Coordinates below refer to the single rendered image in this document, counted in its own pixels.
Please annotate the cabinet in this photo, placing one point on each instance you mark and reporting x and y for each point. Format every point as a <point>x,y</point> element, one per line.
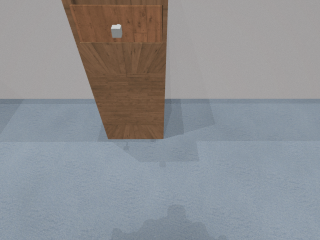
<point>127,79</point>

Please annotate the drawer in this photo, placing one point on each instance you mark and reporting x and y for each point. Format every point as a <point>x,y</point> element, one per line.
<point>139,23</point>

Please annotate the handle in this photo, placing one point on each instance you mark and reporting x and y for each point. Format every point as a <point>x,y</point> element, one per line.
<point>116,31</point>

